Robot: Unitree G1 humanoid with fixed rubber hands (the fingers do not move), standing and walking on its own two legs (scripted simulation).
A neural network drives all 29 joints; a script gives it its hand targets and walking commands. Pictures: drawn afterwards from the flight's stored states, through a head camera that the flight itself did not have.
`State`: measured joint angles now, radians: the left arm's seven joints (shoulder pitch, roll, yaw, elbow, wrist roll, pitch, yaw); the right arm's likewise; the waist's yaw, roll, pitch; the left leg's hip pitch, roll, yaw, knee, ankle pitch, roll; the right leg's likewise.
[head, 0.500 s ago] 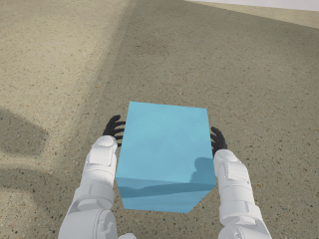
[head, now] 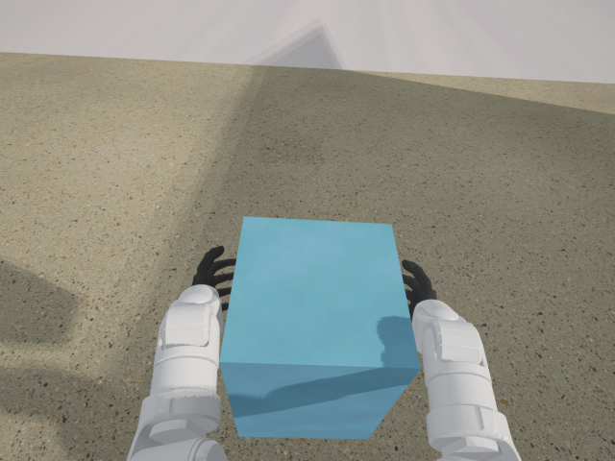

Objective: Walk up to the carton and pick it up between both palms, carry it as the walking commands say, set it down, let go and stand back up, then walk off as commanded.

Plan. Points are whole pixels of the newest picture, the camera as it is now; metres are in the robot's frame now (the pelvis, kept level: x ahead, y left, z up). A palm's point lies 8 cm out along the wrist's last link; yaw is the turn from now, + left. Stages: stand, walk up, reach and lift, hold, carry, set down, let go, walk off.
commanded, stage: reach and lift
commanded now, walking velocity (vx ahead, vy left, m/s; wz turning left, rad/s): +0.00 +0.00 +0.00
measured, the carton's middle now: (310, 336) +0.30 +0.00 -0.01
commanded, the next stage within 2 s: hold in 0.96 s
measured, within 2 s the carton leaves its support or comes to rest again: neither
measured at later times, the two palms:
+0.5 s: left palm (203, 295) +0.32 +0.15 +0.06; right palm (418, 307) +0.30 -0.15 +0.05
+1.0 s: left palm (194, 313) +0.29 +0.16 +0.06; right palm (418, 314) +0.28 -0.14 +0.06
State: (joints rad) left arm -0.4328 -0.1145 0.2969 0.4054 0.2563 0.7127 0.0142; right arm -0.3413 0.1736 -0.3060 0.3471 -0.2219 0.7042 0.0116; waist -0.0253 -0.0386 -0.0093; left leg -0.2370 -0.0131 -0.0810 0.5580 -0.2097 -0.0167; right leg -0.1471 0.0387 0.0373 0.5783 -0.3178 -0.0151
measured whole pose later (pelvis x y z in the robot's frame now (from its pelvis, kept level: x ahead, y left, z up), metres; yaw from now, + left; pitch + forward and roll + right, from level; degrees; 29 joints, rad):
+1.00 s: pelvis +0.00 +0.00 +0.01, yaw +0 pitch -8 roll +0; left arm -0.30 -0.15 0.29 0.25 0.26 0.76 0.01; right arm -0.26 0.15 -0.20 0.27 -0.21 0.75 0.02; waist -0.01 -0.04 -0.01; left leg -0.17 -0.01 -0.08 0.46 -0.17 -0.02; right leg -0.08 0.03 0.04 0.49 -0.28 -0.02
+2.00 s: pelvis -0.01 -0.01 +0.00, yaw +0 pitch -5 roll +1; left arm -0.28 -0.16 0.26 0.08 0.20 0.86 0.03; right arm -0.26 0.15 -0.17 0.10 -0.21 0.86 0.02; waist 0.02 -0.01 -0.01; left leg -0.26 -0.01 -0.08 0.51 -0.17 -0.03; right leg -0.20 0.04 0.03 0.59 -0.30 -0.02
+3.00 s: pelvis -0.27 -0.02 -0.02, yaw +30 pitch -3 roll -2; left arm -0.26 -0.15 0.18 -0.21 0.11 1.20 0.09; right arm -0.20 0.14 -0.11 -0.29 -0.13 1.25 -0.08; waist -0.02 0.05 -0.03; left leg -0.37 0.03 -0.04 0.80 -0.38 -0.01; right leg -0.53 -0.15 -0.15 0.96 -0.50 0.06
